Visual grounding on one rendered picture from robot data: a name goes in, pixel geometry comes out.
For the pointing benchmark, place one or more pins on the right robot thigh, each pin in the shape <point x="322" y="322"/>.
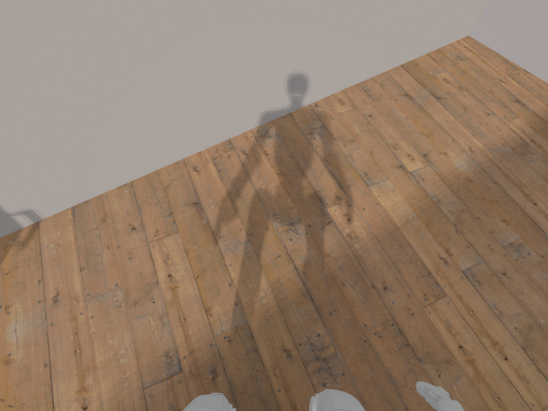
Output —
<point x="334" y="400"/>

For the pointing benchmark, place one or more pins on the left robot thigh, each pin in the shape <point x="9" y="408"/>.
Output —
<point x="209" y="403"/>

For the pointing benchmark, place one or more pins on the robot thigh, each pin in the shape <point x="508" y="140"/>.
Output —
<point x="209" y="403"/>
<point x="334" y="400"/>

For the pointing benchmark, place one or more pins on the robot right hand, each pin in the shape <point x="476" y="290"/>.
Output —
<point x="437" y="397"/>

